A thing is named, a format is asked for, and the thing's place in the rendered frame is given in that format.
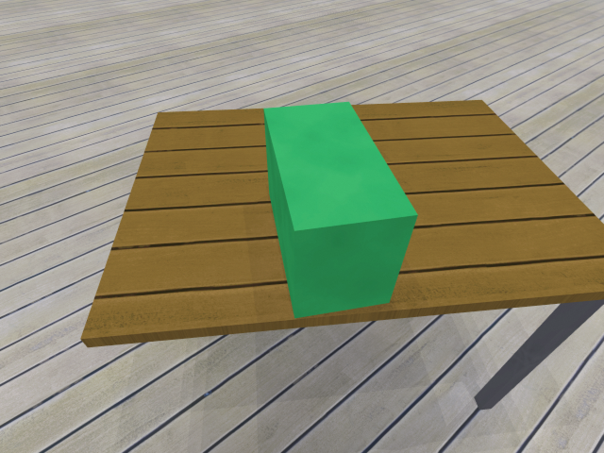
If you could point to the carton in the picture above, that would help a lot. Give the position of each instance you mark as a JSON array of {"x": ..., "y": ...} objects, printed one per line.
[{"x": 343, "y": 221}]

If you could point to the table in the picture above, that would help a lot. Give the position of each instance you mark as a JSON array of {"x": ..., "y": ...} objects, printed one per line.
[{"x": 197, "y": 254}]

